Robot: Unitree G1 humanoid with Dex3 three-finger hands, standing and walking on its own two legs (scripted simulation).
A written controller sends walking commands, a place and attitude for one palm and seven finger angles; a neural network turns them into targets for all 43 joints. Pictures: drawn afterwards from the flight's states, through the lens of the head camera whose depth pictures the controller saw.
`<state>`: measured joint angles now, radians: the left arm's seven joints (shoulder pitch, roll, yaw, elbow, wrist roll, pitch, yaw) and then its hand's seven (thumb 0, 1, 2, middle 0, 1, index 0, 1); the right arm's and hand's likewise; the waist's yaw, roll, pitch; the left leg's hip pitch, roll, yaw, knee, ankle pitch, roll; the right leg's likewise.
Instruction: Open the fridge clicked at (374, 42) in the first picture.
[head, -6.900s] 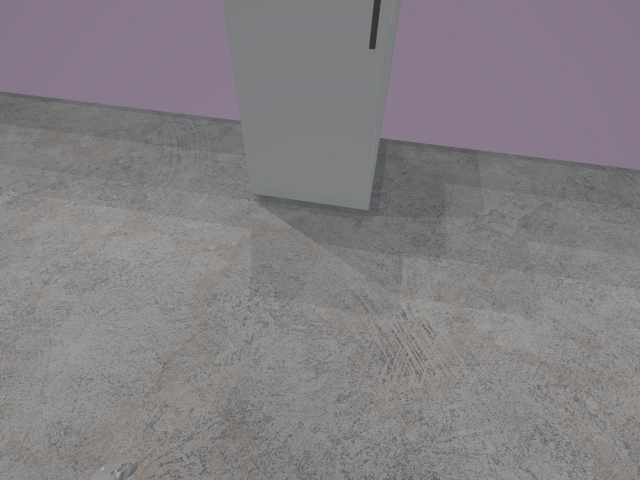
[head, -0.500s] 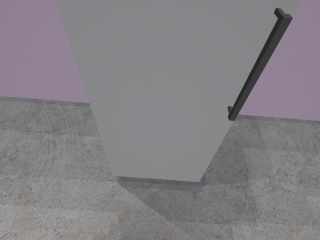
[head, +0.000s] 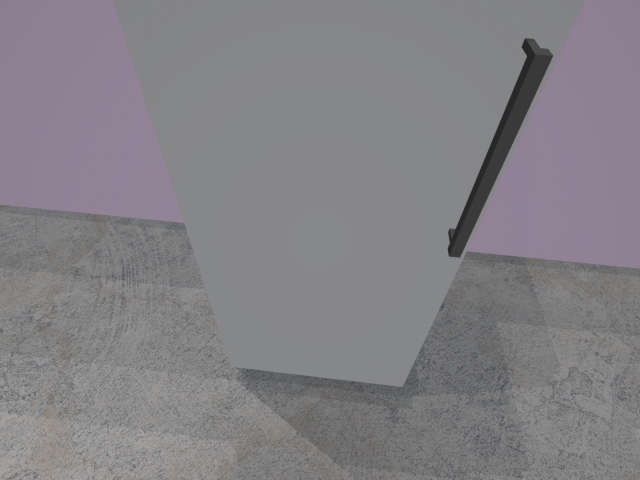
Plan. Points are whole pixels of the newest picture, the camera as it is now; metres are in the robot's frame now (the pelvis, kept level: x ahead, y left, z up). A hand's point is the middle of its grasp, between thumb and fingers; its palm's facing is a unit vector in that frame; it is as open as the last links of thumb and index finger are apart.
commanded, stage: come to a stop and stand still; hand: right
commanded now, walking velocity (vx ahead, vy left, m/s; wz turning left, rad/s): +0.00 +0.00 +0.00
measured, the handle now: (485, 167) +0.50 -0.20 +0.15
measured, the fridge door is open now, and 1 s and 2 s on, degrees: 0 0 0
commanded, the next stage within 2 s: look again from close up in 0.08 s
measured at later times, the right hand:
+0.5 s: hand out of the picture -0.04 -0.17 -0.18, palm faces +0.03 +0.98 -0.19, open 7.4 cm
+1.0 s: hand out of the picture -0.06 -0.15 -0.18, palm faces +0.05 +0.99 -0.15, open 7.4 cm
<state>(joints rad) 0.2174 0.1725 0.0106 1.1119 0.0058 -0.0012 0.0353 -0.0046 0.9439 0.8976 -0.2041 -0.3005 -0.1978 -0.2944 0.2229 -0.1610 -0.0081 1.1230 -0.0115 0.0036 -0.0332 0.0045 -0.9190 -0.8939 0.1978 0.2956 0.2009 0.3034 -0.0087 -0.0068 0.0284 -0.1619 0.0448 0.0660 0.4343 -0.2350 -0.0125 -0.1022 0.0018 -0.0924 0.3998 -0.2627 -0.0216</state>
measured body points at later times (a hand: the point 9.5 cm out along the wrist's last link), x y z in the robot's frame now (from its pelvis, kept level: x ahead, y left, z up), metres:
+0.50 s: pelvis -0.04 -0.01 -0.01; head -0.05 +0.00 +0.44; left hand -0.04 +0.21 -0.17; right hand -0.04 -0.23 -0.16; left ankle +0.00 +0.12 -0.74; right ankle -0.03 -0.10 -0.74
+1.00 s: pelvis -0.04 +0.00 +0.00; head -0.04 +0.00 +0.45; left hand -0.05 +0.21 -0.16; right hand -0.06 -0.20 -0.17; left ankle +0.00 +0.12 -0.74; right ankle -0.03 -0.10 -0.74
